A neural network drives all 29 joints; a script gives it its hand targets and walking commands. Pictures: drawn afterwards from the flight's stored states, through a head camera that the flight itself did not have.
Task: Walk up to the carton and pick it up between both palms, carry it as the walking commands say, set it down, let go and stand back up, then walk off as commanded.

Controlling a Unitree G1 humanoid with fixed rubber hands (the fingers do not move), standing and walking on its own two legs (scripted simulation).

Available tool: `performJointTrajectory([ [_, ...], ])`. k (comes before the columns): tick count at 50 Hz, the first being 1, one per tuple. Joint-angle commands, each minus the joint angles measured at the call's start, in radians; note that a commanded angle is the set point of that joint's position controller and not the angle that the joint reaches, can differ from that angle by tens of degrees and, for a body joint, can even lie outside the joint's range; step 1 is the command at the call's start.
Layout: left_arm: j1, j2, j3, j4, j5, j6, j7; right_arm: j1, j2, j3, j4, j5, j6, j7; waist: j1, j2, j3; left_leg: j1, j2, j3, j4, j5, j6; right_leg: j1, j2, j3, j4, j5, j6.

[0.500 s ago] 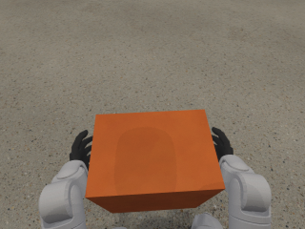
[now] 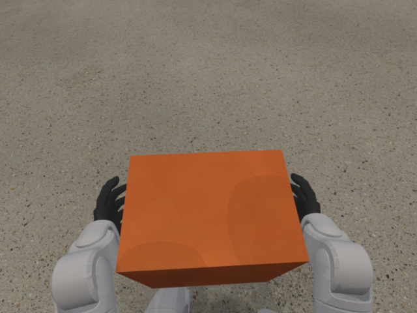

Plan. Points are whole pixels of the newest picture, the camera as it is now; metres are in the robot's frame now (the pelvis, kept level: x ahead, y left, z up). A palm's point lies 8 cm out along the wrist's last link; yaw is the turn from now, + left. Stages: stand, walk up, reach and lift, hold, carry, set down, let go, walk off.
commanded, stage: carry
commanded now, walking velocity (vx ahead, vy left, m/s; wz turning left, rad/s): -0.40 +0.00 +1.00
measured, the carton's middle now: (208, 228) +0.25 +0.00 +0.05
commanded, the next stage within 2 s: none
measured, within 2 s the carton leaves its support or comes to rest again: neither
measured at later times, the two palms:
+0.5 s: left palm out of the picture -0.06 +0.35 +0.05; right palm out of the picture +0.11 +0.08 +0.06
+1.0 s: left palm out of the picture -0.37 +0.34 +0.06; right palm out of the picture -0.11 +0.15 +0.05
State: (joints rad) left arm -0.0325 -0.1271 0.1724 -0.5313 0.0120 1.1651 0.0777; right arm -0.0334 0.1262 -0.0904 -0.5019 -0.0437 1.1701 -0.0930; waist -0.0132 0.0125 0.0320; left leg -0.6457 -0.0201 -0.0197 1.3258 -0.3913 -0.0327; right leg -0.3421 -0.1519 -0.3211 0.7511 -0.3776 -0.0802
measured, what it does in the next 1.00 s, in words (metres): walks backwards, turning left: left foot, then right foot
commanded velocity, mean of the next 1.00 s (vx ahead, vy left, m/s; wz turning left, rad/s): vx -0.40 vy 0.00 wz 1.00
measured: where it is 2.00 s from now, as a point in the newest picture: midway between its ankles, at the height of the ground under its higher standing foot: outside the picture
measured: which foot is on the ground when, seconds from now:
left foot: up 0.00-0.20, down 0.22-0.56, up 0.58-0.96, down 0.98-1.00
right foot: down 0.00-0.24, up 0.26-0.54, down 0.56-1.00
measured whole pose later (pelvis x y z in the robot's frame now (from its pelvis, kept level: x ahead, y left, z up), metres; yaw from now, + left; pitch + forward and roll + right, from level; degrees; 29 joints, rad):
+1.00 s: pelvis -0.39 +0.04 -0.02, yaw +54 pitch +2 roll +0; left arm -0.04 -0.13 0.17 -0.56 0.01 1.16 0.08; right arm -0.06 0.13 -0.09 -0.54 -0.04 1.19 -0.10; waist -0.01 0.02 0.06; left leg -0.44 0.08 0.01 0.83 -0.41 -0.05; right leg -0.52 -0.37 -0.42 0.88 -0.35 0.02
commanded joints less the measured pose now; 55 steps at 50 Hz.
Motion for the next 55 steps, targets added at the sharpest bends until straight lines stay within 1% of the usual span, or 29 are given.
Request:
performJointTrajectory([
  [1, -0.377, -0.735, -0.723, -0.082, -0.275, 0.013, -0.134, -0.548, 0.752, 0.756, -0.237, 0.299, 0.022, 0.088, -0.017, -0.191, -0.271, -0.085, 0.082, 0.114, 0.009, -0.120, -0.051, 0.272, -0.354, -0.002, -0.217, 0.615, -0.019],
  [5, -0.377, -0.785, -0.749, -0.094, -0.285, 0.004, -0.137, -0.545, 0.790, 0.772, -0.271, 0.320, 0.018, 0.099, -0.016, -0.288, -0.363, 0.062, 0.106, 0.141, -0.256, -0.103, -0.018, 0.256, -0.399, -0.047, -0.187, 0.610, 0.017],
  [8, -0.387, -0.818, -0.776, -0.110, -0.295, -0.003, -0.134, -0.545, 0.813, 0.756, -0.270, 0.333, 0.008, 0.107, -0.006, -0.300, -0.416, 0.145, 0.096, 0.141, -0.436, -0.099, 0.011, 0.245, -0.433, -0.054, -0.140, 0.552, 0.041],
  [10, -0.403, -0.831, -0.801, -0.123, -0.304, -0.008, -0.132, -0.505, 0.831, 0.739, -0.249, 0.333, -0.002, 0.114, -0.038, -0.159, -0.366, 0.217, 0.075, 0.054, -0.793, 0.041, 0.040, 0.137, -0.350, -0.095, 0.045, 0.304, 0.119],
  [11, -0.395, -0.838, -0.811, -0.118, -0.303, -0.005, -0.131, -0.501, 0.838, 0.729, -0.239, 0.330, -0.006, 0.116, -0.029, 0.054, -0.300, 0.241, 0.155, -0.183, -0.914, 0.273, 0.083, -0.027, -0.249, -0.088, 0.151, -0.087, 0.169],
  [12, -0.409, -0.840, -0.820, -0.134, -0.308, -0.008, -0.132, -0.479, 0.827, 0.716, -0.223, 0.326, -0.007, 0.114, -0.016, 0.227, -0.278, 0.314, 0.329, -0.503, -0.885, 0.618, 0.147, -0.255, -0.141, -0.048, 0.322, -0.397, 0.223],
  [13, -0.434, -0.870, -0.846, -0.166, -0.313, -0.015, -0.127, -0.486, 0.842, 0.709, -0.255, 0.339, -0.019, 0.117, -0.012, 0.364, -0.362, 0.378, 0.356, -0.665, -0.839, 0.977, 0.218, -0.329, -0.043, 0.119, 0.467, -0.425, 0.251],
  [14, -0.460, -0.892, -0.878, -0.178, -0.330, -0.024, -0.127, -0.463, 0.846, 0.701, -0.243, 0.329, -0.023, 0.122, -0.011, 0.334, -0.437, 0.437, 0.306, -0.607, -0.802, 1.015, 0.207, -0.316, -0.016, 0.225, 0.519, -0.363, 0.241],
  [15, -0.468, -0.928, -0.912, -0.192, -0.356, -0.041, -0.129, -0.432, 0.866, 0.699, -0.235, 0.324, -0.039, 0.132, -0.010, 0.307, -0.496, 0.486, 0.253, -0.490, -0.757, 1.000, 0.173, -0.306, -0.015, 0.249, 0.522, -0.280, 0.228],
  [16, -0.481, -0.952, -0.934, -0.220, -0.371, -0.056, -0.131, -0.420, 0.881, 0.697, -0.235, 0.319, -0.055, 0.139, -0.010, 0.286, -0.526, 0.493, 0.217, -0.440, -0.754, 0.910, 0.150, -0.299, 0.000, 0.255, 0.523, -0.212, 0.215],
  [21, -0.500, -0.916, -0.947, -0.244, -0.358, -0.064, -0.117, -0.409, 0.841, 0.699, -0.239, 0.302, -0.074, 0.143, -0.013, 0.317, -0.479, 0.462, 0.170, -0.544, -0.893, 0.630, 0.126, -0.234, 0.083, 0.293, 0.353, -0.165, 0.157],
  [23, -0.473, -0.898, -0.943, -0.239, -0.357, -0.056, -0.118, -0.398, 0.820, 0.708, -0.255, 0.294, -0.072, 0.138, -0.014, 0.315, -0.474, 0.441, 0.161, -0.568, -0.925, 0.646, 0.122, -0.164, 0.106, 0.298, 0.246, -0.165, 0.145],
  [26, -0.454, -0.870, -0.923, -0.255, -0.363, -0.052, -0.121, -0.429, 0.808, 0.738, -0.316, 0.302, -0.071, 0.127, -0.009, 0.330, -0.485, 0.363, 0.128, -0.566, -1.041, 0.607, 0.054, 0.097, 0.172, 0.216, -0.071, -0.196, 0.116],
  [27, -0.420, -0.856, -0.898, -0.239, -0.362, -0.047, -0.124, -0.437, 0.799, 0.756, -0.339, 0.303, -0.068, 0.118, -0.001, 0.317, -0.510, 0.262, 0.095, -0.505, -1.071, 0.523, -0.002, 0.298, 0.158, 0.188, -0.258, -0.181, 0.101],
  [28, -0.425, -0.854, -0.882, -0.230, -0.362, -0.049, -0.131, -0.431, 0.814, 0.774, -0.350, 0.305, -0.063, 0.110, 0.001, 0.143, -0.522, 0.145, 0.033, -0.394, -0.956, 0.132, -0.023, 0.479, 0.033, 0.235, -0.420, 0.025, 0.087],
  [29, -0.422, -0.851, -0.864, -0.235, -0.362, -0.053, -0.140, -0.438, 0.830, 0.795, -0.378, 0.315, -0.060, 0.104, 0.010, -0.270, -0.498, 0.035, -0.102, -0.134, -0.565, -0.023, -0.052, 0.458, -0.307, 0.436, -0.449, 0.076, -0.013],
  [30, -0.412, -0.877, -0.849, -0.221, -0.364, -0.052, -0.147, -0.488, 0.828, 0.788, -0.395, 0.319, -0.053, 0.102, 0.004, -0.383, -0.434, -0.046, -0.076, 0.008, -0.197, -0.136, -0.063, 0.286, -0.499, 0.424, -0.435, 0.299, -0.068],
  [31, -0.433, -0.865, -0.839, -0.229, -0.362, -0.047, -0.149, -0.523, 0.836, 0.782, -0.386, 0.322, -0.049, 0.102, -0.006, -0.249, -0.340, -0.082, 0.004, 0.024, -0.031, -0.094, -0.042, 0.168, -0.479, 0.256, -0.440, 0.342, -0.069],
  [33, -0.430, -0.813, -0.786, -0.212, -0.345, -0.025, -0.149, -0.499, 0.819, 0.759, -0.321, 0.316, -0.025, 0.092, -0.027, -0.089, -0.267, -0.034, 0.018, 0.014, 0.157, -0.062, -0.015, 0.085, -0.383, 0.099, -0.374, 0.403, -0.052],
  [37, -0.413, -0.725, -0.738, -0.162, -0.311, 0.005, -0.136, -0.512, 0.748, 0.755, -0.252, 0.310, 0.017, 0.078, -0.019, -0.184, -0.253, -0.113, 0.068, 0.085, 0.099, -0.108, -0.044, 0.280, -0.376, 0.054, -0.194, 0.776, -0.058],
  [41, -0.399, -0.764, -0.749, -0.143, -0.304, 0.006, -0.128, -0.539, 0.769, 0.774, -0.291, 0.329, 0.018, 0.078, -0.018, -0.257, -0.345, -0.029, 0.098, 0.141, -0.193, -0.103, -0.024, 0.362, -0.381, -0.007, -0.112, 0.897, -0.021],
  [45, -0.381, -0.811, -0.778, -0.158, -0.310, -0.006, -0.125, -0.528, 0.798, 0.761, -0.304, 0.347, 0.011, 0.091, -0.005, -0.320, -0.420, 0.085, 0.096, 0.158, -0.414, -0.083, 0.009, 0.347, -0.422, -0.023, -0.069, 0.892, -0.001],
  [47, -0.378, -0.821, -0.793, -0.147, -0.312, -0.009, -0.120, -0.514, 0.798, 0.742, -0.288, 0.347, 0.005, 0.096, -0.020, -0.275, -0.429, 0.182, 0.070, 0.140, -0.611, -0.015, 0.035, 0.264, -0.393, -0.048, 0.020, 0.702, 0.048],
  [48, -0.392, -0.820, -0.813, -0.146, -0.316, -0.008, -0.119, -0.472, 0.810, 0.724, -0.258, 0.338, 0.002, 0.101, -0.041, -0.153, -0.384, 0.217, 0.067, 0.036, -0.837, 0.125, 0.054, 0.174, -0.338, -0.054, 0.114, 0.460, 0.103],
  [49, -0.398, -0.829, -0.828, -0.162, -0.321, -0.009, -0.119, -0.474, 0.805, 0.709, -0.250, 0.334, -0.003, 0.103, -0.021, 0.103, -0.313, 0.277, 0.214, -0.301, -0.918, 0.503, 0.112, -0.062, -0.203, -0.055, 0.225, -0.141, 0.164],
  [50, -0.409, -0.839, -0.827, -0.174, -0.323, -0.009, -0.121, -0.469, 0.813, 0.707, -0.253, 0.339, -0.004, 0.103, -0.011, 0.270, -0.279, 0.362, 0.341, -0.568, -0.862, 0.952, 0.187, -0.285, -0.073, 0.012, 0.378, -0.455, 0.209],
  [51, -0.430, -0.865, -0.845, -0.192, -0.327, -0.017, -0.115, -0.465, 0.819, 0.707, -0.272, 0.346, -0.013, 0.108, -0.007, 0.363, -0.375, 0.439, 0.337, -0.664, -0.828, 1.202, 0.235, -0.314, 0.004, 0.187, 0.500, -0.456, 0.225],
  [53, -0.435, -0.938, -0.912, -0.219, -0.372, -0.047, -0.123, -0.399, 0.860, 0.711, -0.273, 0.334, -0.037, 0.126, -0.006, 0.311, -0.517, 0.537, 0.248, -0.477, -0.759, 1.144, 0.176, -0.300, 0.024, 0.282, 0.525, -0.288, 0.191],
  [55, -0.472, -0.950, -0.939, -0.266, -0.388, -0.067, -0.124, -0.388, 0.877, 0.706, -0.271, 0.328, -0.056, 0.136, -0.006, 0.274, -0.539, 0.543, 0.196, -0.426, -0.789, 0.894, 0.146, -0.283, 0.054, 0.279, 0.477, -0.194, 0.160],
])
